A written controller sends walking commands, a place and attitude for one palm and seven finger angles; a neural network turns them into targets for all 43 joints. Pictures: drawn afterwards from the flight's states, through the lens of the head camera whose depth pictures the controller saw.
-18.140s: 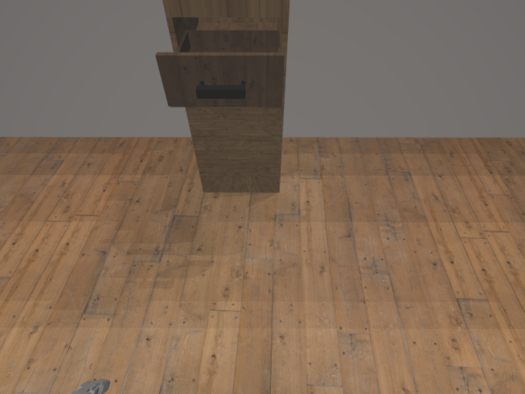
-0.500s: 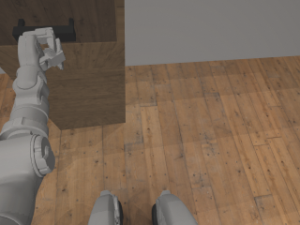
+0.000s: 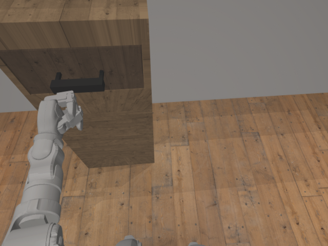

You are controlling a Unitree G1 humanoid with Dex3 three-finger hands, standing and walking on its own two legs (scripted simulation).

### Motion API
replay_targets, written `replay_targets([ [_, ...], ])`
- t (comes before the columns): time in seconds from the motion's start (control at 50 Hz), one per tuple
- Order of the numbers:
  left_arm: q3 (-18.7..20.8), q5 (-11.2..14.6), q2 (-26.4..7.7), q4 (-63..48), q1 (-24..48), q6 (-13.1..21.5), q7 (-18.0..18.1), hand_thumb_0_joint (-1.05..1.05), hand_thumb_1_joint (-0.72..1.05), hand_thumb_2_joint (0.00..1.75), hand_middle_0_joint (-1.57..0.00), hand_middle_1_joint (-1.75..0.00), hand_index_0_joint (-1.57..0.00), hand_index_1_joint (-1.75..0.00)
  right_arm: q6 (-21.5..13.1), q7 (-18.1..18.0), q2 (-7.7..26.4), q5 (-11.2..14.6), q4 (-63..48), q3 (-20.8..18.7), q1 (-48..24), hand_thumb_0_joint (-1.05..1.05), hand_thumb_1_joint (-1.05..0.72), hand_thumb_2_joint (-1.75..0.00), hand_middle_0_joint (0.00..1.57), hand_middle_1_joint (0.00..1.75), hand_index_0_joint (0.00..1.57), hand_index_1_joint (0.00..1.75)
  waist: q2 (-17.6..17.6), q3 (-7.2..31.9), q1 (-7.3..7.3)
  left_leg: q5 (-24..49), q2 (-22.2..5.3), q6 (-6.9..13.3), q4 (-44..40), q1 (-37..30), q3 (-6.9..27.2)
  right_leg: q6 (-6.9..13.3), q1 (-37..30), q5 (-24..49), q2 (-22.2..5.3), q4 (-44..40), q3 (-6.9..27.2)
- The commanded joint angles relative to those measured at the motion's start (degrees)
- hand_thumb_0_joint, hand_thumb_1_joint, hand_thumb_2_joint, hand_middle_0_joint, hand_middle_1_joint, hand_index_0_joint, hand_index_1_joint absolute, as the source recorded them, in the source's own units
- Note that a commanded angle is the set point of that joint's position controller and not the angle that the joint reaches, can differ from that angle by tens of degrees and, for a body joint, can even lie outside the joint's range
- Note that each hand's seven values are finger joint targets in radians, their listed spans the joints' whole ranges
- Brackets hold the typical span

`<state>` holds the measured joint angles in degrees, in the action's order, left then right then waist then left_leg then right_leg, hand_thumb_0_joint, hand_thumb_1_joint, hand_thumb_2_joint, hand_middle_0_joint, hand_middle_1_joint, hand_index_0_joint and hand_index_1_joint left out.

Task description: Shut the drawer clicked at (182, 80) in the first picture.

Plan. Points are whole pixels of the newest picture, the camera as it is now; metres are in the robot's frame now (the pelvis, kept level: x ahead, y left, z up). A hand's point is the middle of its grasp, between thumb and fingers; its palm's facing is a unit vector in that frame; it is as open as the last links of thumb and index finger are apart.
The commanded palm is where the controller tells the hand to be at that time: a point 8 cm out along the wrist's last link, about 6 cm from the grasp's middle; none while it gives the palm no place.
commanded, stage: draw the hand back to the body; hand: left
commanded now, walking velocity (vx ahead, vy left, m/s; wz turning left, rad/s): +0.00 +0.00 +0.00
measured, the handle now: (79, 80) +0.55 +0.23 +0.05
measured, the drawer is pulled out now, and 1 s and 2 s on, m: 0.00 0.00 0.00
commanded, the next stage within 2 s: step back with the hand held close in 1.16 s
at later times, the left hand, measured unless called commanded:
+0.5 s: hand (37, 167) +0.26 +0.22 +0.13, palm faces +0.27 -0.93 -0.25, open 3.3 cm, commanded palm +0.22 +0.26 +0.16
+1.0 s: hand out of the picture +0.16 +0.23 +0.21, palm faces +0.40 -0.82 -0.40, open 3.3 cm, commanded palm +0.11 +0.27 +0.22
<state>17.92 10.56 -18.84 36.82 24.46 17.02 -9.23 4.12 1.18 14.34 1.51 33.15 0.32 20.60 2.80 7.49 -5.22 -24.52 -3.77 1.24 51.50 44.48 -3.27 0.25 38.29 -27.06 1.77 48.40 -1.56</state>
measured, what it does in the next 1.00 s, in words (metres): stands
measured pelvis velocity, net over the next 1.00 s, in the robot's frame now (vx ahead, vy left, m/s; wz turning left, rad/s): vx -0.01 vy -0.02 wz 0.03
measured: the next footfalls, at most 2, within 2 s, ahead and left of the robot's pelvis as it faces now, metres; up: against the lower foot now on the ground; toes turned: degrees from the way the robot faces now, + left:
none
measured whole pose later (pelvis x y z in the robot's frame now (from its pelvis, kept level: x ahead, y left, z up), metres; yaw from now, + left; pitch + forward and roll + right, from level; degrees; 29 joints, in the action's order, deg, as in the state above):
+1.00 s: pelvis -0.01 -0.02 +0.05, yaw +2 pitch -4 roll +0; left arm 16.0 5.0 -19.2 -24.8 -31.3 6.6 5.2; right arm -4.7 -3.7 13.9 0.6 34.8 0.9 11.9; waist 4.9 -0.3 3.2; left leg -13.1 -1.8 0.0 24.5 7.3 -3.4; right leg 1.2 1.2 -16.5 1.0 21.7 -1.4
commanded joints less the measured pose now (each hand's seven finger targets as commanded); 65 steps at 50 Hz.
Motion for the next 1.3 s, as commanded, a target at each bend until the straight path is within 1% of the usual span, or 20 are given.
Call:
replay_targets([
  [0.0, 2.6, 3.1, -11.9, -20.9, 10.4, 1.0, 1.0, 0.0, 0.9, 0.9, -1.4, -1.6, -1.4, -1.6, -3.3, -1.3, 8.2, 1.3, -6.8, -3.0, 1.2, 0.0, -0.9, -0.9, 0.2, 0.3, 0.2, 0.3, -1.1, 19.7, 1.06, 30.6, 2.6, 1.2, -5.4, -20.7, 1.8, -0.5, -14.6, 41.2, 0.6, -5.8, -0.3],
  [0.08, -0.4, 3.0, -9.2, -28.1, 5.1, 1.1, 0.3, 0.0, 0.9, 0.9, -1.4, -1.6, -1.4, -1.6, -5.0, -1.9, 7.6, 1.2, -6.8, -2.8, -1.1, 0.0, -0.9, -0.9, 0.2, 0.3, 0.2, 0.3, 4.4, 18.1, 1.17, 34.5, 2.3, 1.1, -6.7, -27.3, 2.3, -0.1, -13.6, 38.8, 0.5, -7.3, -0.4],
  [0.16, -1.7, 4.9, -7.6, -31.8, -1.4, -1.3, -2.6, 0.0, 0.9, 0.9, -1.4, -1.6, -1.4, -1.6, -6.5, -2.5, 7.7, 1.5, -7.5, -2.5, -3.7, 0.0, -0.9, -0.9, 0.2, 0.3, 0.2, 0.3, 1.6, 17.3, 1.73, 35.4, 2.2, 1.1, -8.1, -30.0, 3.0, -0.2, -15.7, 39.8, 0.2, -8.8, -0.9],
  [0.26, 0.2, 6.5, -8.9, -34.4, -5.5, -5.9, -3.9, 0.0, 0.9, 0.9, -1.4, -1.6, -1.4, -1.6, -7.7, -3.6, 7.8, 2.0, -9.2, -1.5, -8.5, 0.0, -0.9, -0.9, 0.2, 0.3, 0.2, 0.3, 0.1, 11.4, 3.27, 26.1, 3.1, 1.0, -11.8, -28.3, 3.1, 0.2, -16.9, 33.4, -0.1, -11.5, -1.4],
  [0.28, -0.8, -1.4, -14.2, -39.6, -6.2, -6.0, 2.9, 0.0, 0.9, 0.9, -1.4, -1.6, -1.4, -1.6, -6.7, -4.4, 7.0, 1.7, -9.4, -1.9, -11.9, 0.0, -0.9, -0.9, 0.2, 0.3, 0.2, 0.3, -0.5, 10.0, 5.91, 25.2, 3.2, 1.0, -14.8, -31.7, 2.1, 1.0, -17.7, 31.0, -1.3, -15.7, 1.3],
  [0.3, -3.3, -2.1, -9.4, -39.8, -9.6, -7.1, 6.1, 0.0, 0.9, 0.9, -1.4, -1.6, -1.4, -1.6, -6.5, -4.9, 6.4, 1.4, -9.8, -1.7, -12.2, 0.0, -0.9, -0.9, 0.2, 0.3, 0.2, 0.3, -0.5, 8.1, 4.58, 23.0, 3.0, 0.9, -16.4, -32.7, 1.7, 0.7, -18.2, 29.5, -1.6, -17.2, 1.1],
  [0.32, -3.6, -2.3, -8.5, -40.8, -12.4, -8.1, 7.9, 0.0, 0.9, 0.9, -1.4, -1.6, -1.4, -1.6, -6.5, -5.2, 6.3, 1.4, -10.3, -1.4, -12.6, 0.0, -0.9, -0.9, 0.2, 0.3, 0.2, 0.3, -2.5, 7.4, 4.89, 21.3, 2.8, 0.9, -17.3, -32.6, 2.2, 0.6, -18.6, 27.8, -1.8, -17.9, 0.8],
  [0.42, -3.1, -4.7, -10.2, -47.6, -12.8, -9.8, 13.4, 0.0, 0.9, 0.9, -1.4, -1.6, -1.4, -1.6, -6.5, -6.2, 6.1, 1.0, -9.3, -0.3, -15.7, 0.0, -0.9, -0.9, 0.2, 0.3, 0.2, 0.3, -0.2, 4.1, 5.32, 17.7, 2.6, 0.9, -22.7, -36.8, 2.4, 0.9, -22.7, 22.4, -1.8, -22.6, 1.0],
  [0.44, -2.3, -4.9, -11.2, -48.0, -14.2, -10.0, 13.9, 0.0, 0.9, 0.9, -1.4, -1.6, -1.4, -1.6, -6.6, -6.4, 6.2, 0.7, -9.0, -0.2, -16.1, 0.0, -0.9, -0.9, 0.2, 0.3, 0.2, 0.3, -2.3, 3.0, 5.63, 17.3, 2.5, 1.2, -23.6, -37.1, 2.4, 0.8, -23.4, 21.5, -1.5, -23.8, 1.1],
  [0.48, -3.0, -5.4, -10.0, -50.8, -15.1, -10.0, 14.6, 0.0, 0.9, 0.9, -1.4, -1.6, -1.4, -1.6, -7.1, -6.6, 5.8, 0.6, -8.9, 0.0, -16.6, 0.0, -0.9, -0.9, 0.2, 0.3, 0.2, 0.3, 0.3, 2.7, 5.64, 17.5, 2.7, 1.0, -25.0, -39.6, 2.2, 0.9, -24.5, 21.4, -1.6, -25.1, 1.0],
  [0.64, -1.0, -5.4, -9.5, -56.7, -31.1, -9.3, 15.0, 0.0, 0.9, 0.9, -1.4, -1.6, -1.4, -1.6, -9.0, -5.9, 5.6, -0.3, -8.0, 0.0, -18.2, 0.0, -0.9, -0.9, 0.2, 0.3, 0.2, 0.3, -0.4, -2.7, 7.44, 18.4, 2.4, 0.9, -29.2, -42.0, 1.9, 0.9, -28.2, 21.0, -1.5, -29.8, 0.9],
  [0.84, 3.9, -5.4, -11.1, -70.4, -46.0, -7.5, 15.1, 0.0, 0.9, 0.9, -1.4, -1.6, -1.4, -1.6, -11.2, -5.0, 5.0, -0.9, -8.3, -1.0, -18.3, 0.0, -0.9, -0.9, 0.2, 0.3, 0.2, 0.3, -2.3, -4.9, 8.28, 21.6, 2.4, 0.9, -28.8, -43.0, 0.9, 0.6, -29.4, 24.3, -1.7, -31.7, 1.0],
  [0.9, 4.2, -5.4, -10.1, -73.4, -49.9, -6.9, 15.2, 0.0, 0.9, 0.9, -1.4, -1.6, -1.4, -1.6, -12.0, -5.1, 4.5, -0.7, -8.4, -1.2, -18.0, 0.0, -0.9, -0.9, 0.2, 0.3, 0.2, 0.3, 0.5, -5.8, 8.31, 21.0, 2.2, 0.9, -28.8, -43.1, 0.9, 0.7, -28.9, 23.7, -1.9, -31.2, 1.0],
  [0.96, 5.1, -5.3, -10.0, -75.8, -53.6, -6.5, 15.2, 0.0, 0.9, 0.9, -1.4, -1.6, -1.4, -1.6, -12.7, -5.3, 4.4, -0.8, -8.5, -1.5, -17.8, 0.0, -0.9, -0.9, 0.2, 0.3, 0.2, 0.3, -0.4, -5.7, 8.55, 21.2, 2.1, 0.9, -28.4, -43.3, 0.8, 0.6, -29.0, 24.3, -1.8, -31.3, 1.0],
  [1.02, 3.6, -5.6, -8.3, -72.8, -51.7, -6.9, 15.2, 0.0, 0.9, 0.9, -1.4, -1.6, -1.4, -1.6, -12.7, -5.4, 4.8, -0.8, -7.7, -1.6, -17.2, 0.0, -0.9, -0.9, 0.2, 0.3, 0.2, 0.3, -3.1, -8.1, 7.78, 20.3, 2.1, 1.0, -28.3, -42.5, 0.9, 0.3, -27.5, 23.5, -1.8, -31.5, 0.9],
  [1.08, 3.4, -5.8, -8.4, -71.7, -49.4, -7.1, 15.5, 0.0, 0.9, 0.9, -1.4, -1.6, -1.4, -1.6, -12.6, -5.9, 4.8, -0.9, -7.6, -1.7, -17.0, 0.0, -0.9, -0.9, 0.2, 0.3, 0.2, 0.3, -2.2, -9.0, 7.64, 18.7, 2.1, 1.2, -28.5, -42.7, 0.8, 0.2, -26.6, 21.4, -2.1, -32.1, 1.1],
  [1.14, 4.6, -6.0, -9.7, -72.8, -49.1, -6.8, 15.8, 0.0, 0.9, 0.9, -1.4, -1.6, -1.4, -1.6, -12.9, -6.1, 4.8, -1.1, -7.7, -1.7, -17.2, 0.0, -0.9, -0.9, 0.2, 0.3, 0.2, 0.3, -2.6, -6.8, 8.26, 19.9, 2.3, 1.3, -28.3, -43.4, 1.0, 0.3, -28.0, 22.8, -2.1, -31.7, 1.3],
  [1.2, 4.6, -6.0, -9.5, -75.7, -50.3, -6.7, 16.0, 0.0, 0.9, 0.9, -1.4, -1.6, -1.4, -1.6, -13.2, -6.0, 4.4, -1.3, -8.1, -1.5, -17.3, 0.0, -0.9, -0.9, 0.2, 0.3, 0.2, 0.3, 0.7, -3.0, 8.85, 24.0, 2.4, 1.1, -27.8, -44.2, 1.0, 0.6, -30.9, 27.8, -2.4, -29.7, 1.2],
  [1.26, 4.7, -6.0, -9.7, -76.0, -51.1, -7.2, 16.1, 0.0, 0.9, 0.9, -1.4, -1.6, -1.4, -1.6, -13.4, -5.8, 4.1, -1.3, -8.0, -1.3, -17.4, 0.0, -0.9, -0.9, 0.2, 0.3, 0.2, 0.3, 1.1, -4.2, 8.92, 24.6, 2.3, 0.9, -27.7, -43.8, 0.9, 0.7, -30.7, 28.3, -2.2, -29.9, 1.0],
  [1.28, 13.7, -6.2, -18.7, -81.8, -41.9, -4.4, 16.5, 0.0, 0.9, 0.9, -1.4, -1.6, -1.4, -1.6, -11.9, -5.3, 5.5, -1.4, -9.5, -1.5, -16.5, 0.0, -0.9, -0.9, 0.2, 0.3, 0.2, 0.3, -1.5, -9.0, 6.54, 21.3, 1.2, 1.7, -25.6, -39.5, 1.6, 0.4, -25.3, 34.7, -5.5, -32.6, 7.4],
])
